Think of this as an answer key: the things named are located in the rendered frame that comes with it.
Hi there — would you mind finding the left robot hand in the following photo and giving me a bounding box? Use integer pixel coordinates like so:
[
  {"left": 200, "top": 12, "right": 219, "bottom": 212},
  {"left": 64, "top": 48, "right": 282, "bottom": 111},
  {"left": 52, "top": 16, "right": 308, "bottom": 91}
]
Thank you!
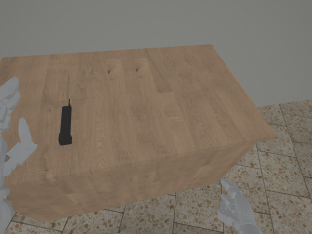
[{"left": 0, "top": 76, "right": 38, "bottom": 187}]

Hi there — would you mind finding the left robot forearm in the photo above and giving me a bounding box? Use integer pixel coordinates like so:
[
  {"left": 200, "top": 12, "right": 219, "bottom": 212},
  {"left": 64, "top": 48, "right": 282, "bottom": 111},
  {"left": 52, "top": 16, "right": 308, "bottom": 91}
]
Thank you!
[{"left": 0, "top": 186, "right": 14, "bottom": 234}]

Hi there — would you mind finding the counter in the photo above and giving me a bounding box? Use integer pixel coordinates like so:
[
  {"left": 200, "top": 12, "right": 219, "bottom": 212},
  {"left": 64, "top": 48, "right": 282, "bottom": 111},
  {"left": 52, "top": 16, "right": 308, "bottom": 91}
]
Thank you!
[{"left": 0, "top": 44, "right": 277, "bottom": 223}]

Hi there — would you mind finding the right robot hand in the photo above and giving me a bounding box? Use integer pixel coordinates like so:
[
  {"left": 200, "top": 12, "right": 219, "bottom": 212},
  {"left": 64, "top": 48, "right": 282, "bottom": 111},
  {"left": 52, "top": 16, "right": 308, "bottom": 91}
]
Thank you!
[{"left": 217, "top": 178, "right": 256, "bottom": 232}]

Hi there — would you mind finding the tap lever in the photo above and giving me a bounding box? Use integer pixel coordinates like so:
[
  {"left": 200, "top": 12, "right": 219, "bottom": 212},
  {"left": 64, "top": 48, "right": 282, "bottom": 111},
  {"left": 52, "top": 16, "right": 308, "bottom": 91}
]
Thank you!
[{"left": 58, "top": 99, "right": 72, "bottom": 146}]

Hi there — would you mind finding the right robot forearm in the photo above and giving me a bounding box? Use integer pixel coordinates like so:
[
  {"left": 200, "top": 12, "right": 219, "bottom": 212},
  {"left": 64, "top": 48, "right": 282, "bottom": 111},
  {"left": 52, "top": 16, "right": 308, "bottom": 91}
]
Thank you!
[{"left": 238, "top": 224, "right": 263, "bottom": 234}]

